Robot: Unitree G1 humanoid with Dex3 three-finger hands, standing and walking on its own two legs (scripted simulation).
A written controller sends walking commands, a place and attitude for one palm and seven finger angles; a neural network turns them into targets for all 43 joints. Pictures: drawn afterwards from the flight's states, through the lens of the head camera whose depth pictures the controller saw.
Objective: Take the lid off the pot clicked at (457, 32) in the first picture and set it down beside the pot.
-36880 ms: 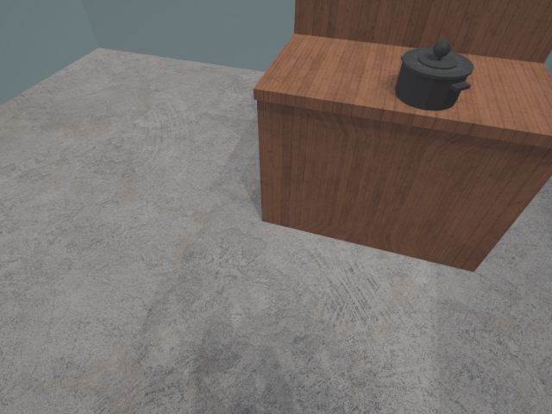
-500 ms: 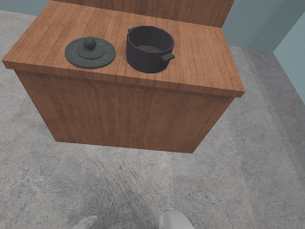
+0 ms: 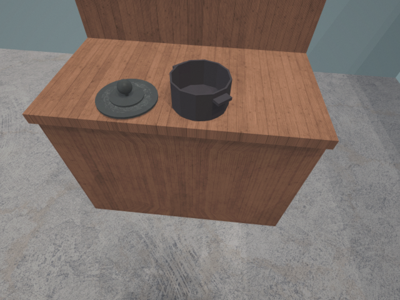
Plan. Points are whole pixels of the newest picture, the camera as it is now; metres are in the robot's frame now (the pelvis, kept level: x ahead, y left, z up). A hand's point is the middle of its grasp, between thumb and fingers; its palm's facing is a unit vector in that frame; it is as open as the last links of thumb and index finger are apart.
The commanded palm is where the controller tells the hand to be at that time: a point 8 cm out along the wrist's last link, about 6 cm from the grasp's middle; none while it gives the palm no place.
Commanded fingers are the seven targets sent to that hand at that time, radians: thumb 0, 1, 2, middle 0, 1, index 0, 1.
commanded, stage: stop stepping back and stand still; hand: left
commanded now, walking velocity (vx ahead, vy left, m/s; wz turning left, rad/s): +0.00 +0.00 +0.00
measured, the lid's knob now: (124, 86) +0.71 +0.27 +0.00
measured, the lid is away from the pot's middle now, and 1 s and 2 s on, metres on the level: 0.24 0.24 0.24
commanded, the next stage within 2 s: let the arm hang, fingers relaxed in 0.16 s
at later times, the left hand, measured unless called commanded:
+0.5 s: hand out of the picture +0.04 +0.17 -0.18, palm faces +0.05 -0.98 -0.19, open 7.3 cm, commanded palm none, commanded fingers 0.00 0.90 0.90 -0.20 -0.30 -0.20 -0.30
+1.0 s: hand out of the picture +0.03 +0.18 -0.18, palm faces +0.06 -0.98 -0.19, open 7.3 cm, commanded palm none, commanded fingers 0.00 0.90 0.90 -0.20 -0.30 -0.20 -0.30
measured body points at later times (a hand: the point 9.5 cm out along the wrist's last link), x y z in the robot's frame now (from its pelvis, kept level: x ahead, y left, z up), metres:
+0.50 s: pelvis +0.00 +0.00 +0.00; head +0.03 +0.01 +0.45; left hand +0.04 +0.23 -0.16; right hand -0.01 -0.22 -0.15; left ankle -0.07 +0.13 -0.73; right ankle -0.04 -0.12 -0.73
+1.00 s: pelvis +0.00 +0.01 +0.00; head +0.02 +0.02 +0.45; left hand +0.03 +0.24 -0.16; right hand -0.02 -0.20 -0.15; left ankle -0.07 +0.13 -0.73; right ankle -0.04 -0.12 -0.73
